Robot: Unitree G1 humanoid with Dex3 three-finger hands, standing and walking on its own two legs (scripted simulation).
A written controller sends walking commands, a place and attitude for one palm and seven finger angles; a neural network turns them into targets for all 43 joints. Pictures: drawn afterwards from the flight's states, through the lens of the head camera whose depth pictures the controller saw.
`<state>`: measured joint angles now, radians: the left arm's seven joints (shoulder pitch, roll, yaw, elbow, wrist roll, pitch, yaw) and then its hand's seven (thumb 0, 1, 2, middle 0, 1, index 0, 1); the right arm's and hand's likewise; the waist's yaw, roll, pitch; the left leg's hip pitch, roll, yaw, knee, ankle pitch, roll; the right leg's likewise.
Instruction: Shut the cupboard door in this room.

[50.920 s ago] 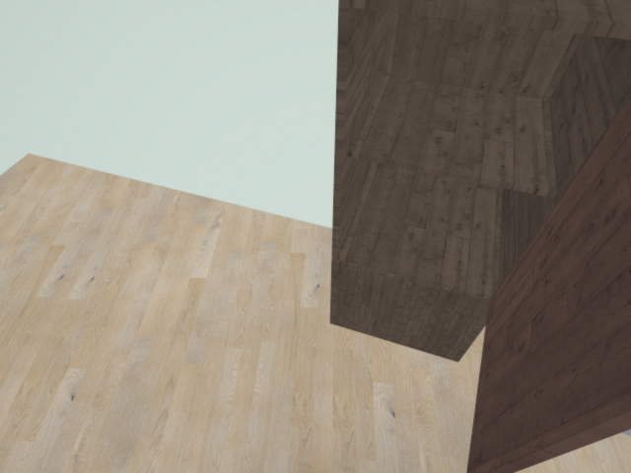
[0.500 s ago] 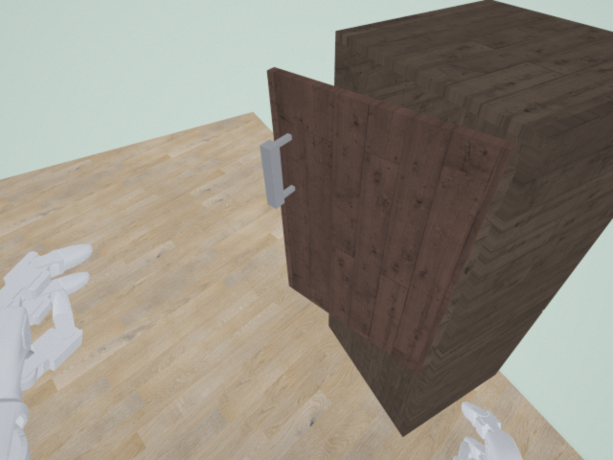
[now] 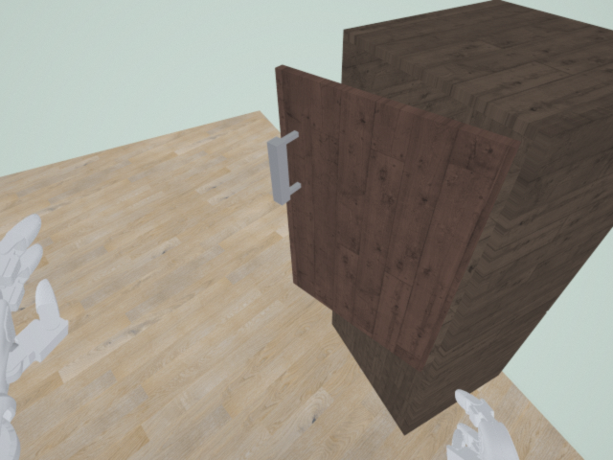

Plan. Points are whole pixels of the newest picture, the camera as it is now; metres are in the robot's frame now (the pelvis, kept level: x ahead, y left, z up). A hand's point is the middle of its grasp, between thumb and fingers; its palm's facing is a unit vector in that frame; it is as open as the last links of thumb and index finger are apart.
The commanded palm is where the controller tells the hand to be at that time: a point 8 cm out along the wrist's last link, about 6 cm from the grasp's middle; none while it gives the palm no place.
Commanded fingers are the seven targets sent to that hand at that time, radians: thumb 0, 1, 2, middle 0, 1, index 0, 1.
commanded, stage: step back with the hand held close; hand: left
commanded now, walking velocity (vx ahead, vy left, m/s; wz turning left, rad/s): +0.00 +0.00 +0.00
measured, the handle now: (287, 167) +0.60 +0.11 +0.07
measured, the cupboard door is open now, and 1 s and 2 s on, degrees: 21 21 21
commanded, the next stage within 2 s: stop stepping back and stand still in 1.50 s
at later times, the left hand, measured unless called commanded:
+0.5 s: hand (41, 345) +0.17 +0.28 +0.16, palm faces +0.34 -0.78 -0.52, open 7.4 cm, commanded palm +0.11 +0.31 +0.17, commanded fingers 0.00 0.90 0.90 -0.20 -0.30 -0.20 -0.30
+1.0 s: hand out of the picture +0.10 +0.29 +0.16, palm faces +0.44 -0.77 -0.46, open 7.4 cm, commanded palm +0.03 +0.32 +0.17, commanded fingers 0.00 0.90 0.90 -0.20 -0.30 -0.20 -0.30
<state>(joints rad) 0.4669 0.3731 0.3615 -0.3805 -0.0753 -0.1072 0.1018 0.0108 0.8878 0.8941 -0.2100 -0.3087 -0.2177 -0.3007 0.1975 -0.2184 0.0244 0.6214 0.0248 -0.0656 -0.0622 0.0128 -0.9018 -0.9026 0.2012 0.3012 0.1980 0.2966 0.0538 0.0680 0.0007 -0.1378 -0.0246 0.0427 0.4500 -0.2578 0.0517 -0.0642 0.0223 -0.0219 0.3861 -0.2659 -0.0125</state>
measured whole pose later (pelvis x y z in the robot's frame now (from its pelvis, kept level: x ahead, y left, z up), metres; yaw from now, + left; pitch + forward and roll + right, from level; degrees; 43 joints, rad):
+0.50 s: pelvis -0.04 +0.02 -0.01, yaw -3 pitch +0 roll -1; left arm 0.55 0.46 0.45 -0.49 -0.06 -0.18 0.11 0.01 0.89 0.89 -0.21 -0.31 -0.22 -0.30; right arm 0.19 -0.22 0.00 0.52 0.03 0.02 -0.08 0.01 -0.90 -0.90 0.20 0.30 0.20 0.30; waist 0.00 0.01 0.03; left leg -0.32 -0.02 0.10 0.55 -0.24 0.09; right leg -0.28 0.02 0.03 0.53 -0.25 0.02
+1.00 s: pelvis -0.11 +0.02 -0.03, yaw +0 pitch -1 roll -2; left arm 0.48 0.42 0.48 -0.52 -0.01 -0.29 0.13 0.01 0.89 0.89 -0.21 -0.31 -0.22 -0.30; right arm 0.22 -0.22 0.00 0.57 0.01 -0.06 -0.06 0.01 -0.90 -0.90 0.20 0.30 0.20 0.30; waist 0.00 -0.01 0.05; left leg -0.48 -0.02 0.07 0.70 -0.27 0.09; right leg -0.40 0.04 0.01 0.63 -0.21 0.02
